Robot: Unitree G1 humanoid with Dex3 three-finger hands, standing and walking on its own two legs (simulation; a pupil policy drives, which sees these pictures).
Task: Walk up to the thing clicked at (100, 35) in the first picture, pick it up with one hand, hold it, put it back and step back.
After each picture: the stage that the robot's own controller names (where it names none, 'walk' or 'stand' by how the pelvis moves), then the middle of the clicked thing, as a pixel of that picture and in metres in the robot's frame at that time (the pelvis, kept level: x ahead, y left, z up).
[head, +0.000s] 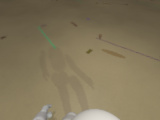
stand; (100, 36) +2.05 -0.18 -0.72
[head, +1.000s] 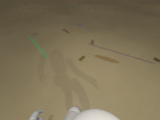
walk; (92, 42) +1.91 +0.15 -0.71
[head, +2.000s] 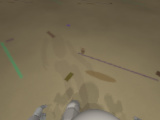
walk; (82, 51) +1.30 +0.26 -0.71
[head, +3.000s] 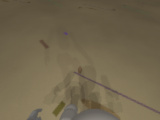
walk; (79, 70) +0.81 +0.17 -0.70
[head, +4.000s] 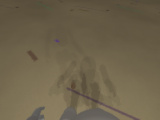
walk; (73, 86) +0.52 +0.20 -0.71
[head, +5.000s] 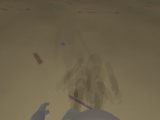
stand; (75, 94) +0.41 +0.17 -0.71
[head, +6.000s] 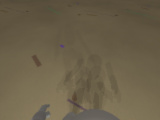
stand; (74, 98) +0.37 +0.18 -0.72
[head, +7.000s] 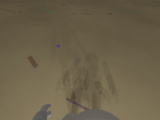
stand; (73, 96) +0.38 +0.19 -0.73
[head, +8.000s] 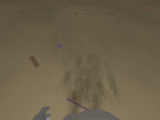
stand; (73, 96) +0.38 +0.20 -0.73
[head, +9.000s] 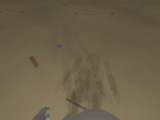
stand; (73, 97) +0.38 +0.20 -0.73
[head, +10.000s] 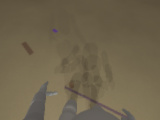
go down; (71, 85) +0.40 +0.19 -0.67
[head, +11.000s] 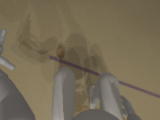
go down; (60, 53) +0.45 +0.25 -0.28
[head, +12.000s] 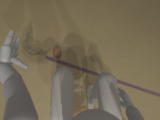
close in; (57, 53) +0.45 +0.26 -0.28
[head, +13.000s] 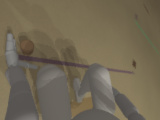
close; (27, 48) +0.43 +0.29 -0.22
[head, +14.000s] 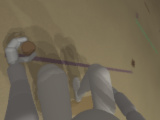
close; (28, 49) +0.41 +0.29 -0.22
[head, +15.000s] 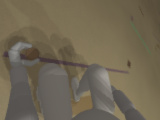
lift; (31, 54) +0.38 +0.26 -0.23
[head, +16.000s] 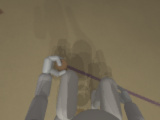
lift; (62, 66) +0.33 +0.22 -0.07
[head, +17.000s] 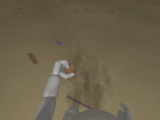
hold; (70, 72) +0.33 +0.15 +0.04
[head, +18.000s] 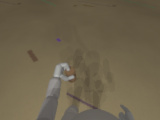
hold; (71, 74) +0.33 +0.15 +0.00
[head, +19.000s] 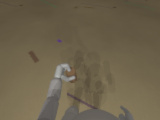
crouch; (71, 75) +0.32 +0.15 +0.00
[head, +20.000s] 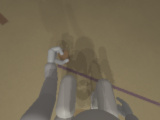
crouch; (64, 57) +0.43 +0.19 -0.09
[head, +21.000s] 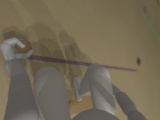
lower; (25, 49) +0.42 +0.29 -0.23
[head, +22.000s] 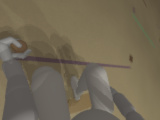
lower; (20, 49) +0.42 +0.30 -0.23
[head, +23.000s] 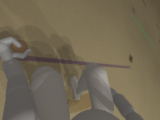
lower; (21, 49) +0.42 +0.30 -0.23
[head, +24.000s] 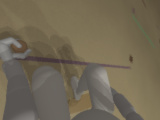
lower; (21, 49) +0.42 +0.30 -0.22
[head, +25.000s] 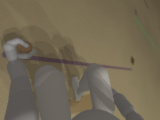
loosen; (25, 50) +0.41 +0.29 -0.23
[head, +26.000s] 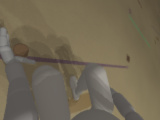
withdraw; (21, 52) +0.41 +0.29 -0.23
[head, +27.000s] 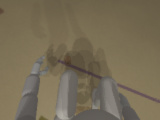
walk; (67, 60) +0.45 +0.22 -0.33
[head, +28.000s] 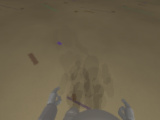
stand; (74, 97) +0.37 +0.16 -0.66
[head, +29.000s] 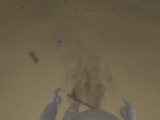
stand; (73, 95) +0.38 +0.18 -0.67
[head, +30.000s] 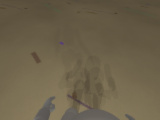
stand; (74, 95) +0.39 +0.17 -0.69
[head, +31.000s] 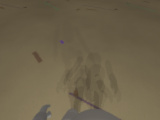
walk; (76, 93) +0.40 +0.17 -0.72
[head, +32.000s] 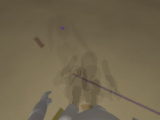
walk; (78, 73) +0.62 +0.15 -0.70
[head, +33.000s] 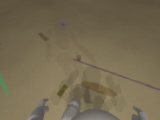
walk; (78, 58) +0.96 +0.26 -0.69
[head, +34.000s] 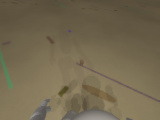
stand; (81, 62) +1.04 +0.17 -0.72
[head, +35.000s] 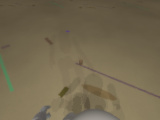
stand; (80, 62) +1.03 +0.20 -0.73
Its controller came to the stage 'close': yes
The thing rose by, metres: 0.71
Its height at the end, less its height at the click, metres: +0.00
